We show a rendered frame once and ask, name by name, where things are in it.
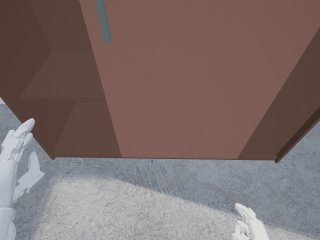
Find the wardrobe door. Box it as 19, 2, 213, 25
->
240, 27, 320, 155
79, 0, 320, 159

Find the robot left forearm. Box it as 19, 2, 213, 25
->
0, 207, 16, 240

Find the handle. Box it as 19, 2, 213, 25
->
94, 0, 112, 44

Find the robot right hand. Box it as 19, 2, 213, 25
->
232, 203, 270, 240

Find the robot left hand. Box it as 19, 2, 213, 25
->
0, 118, 45, 208

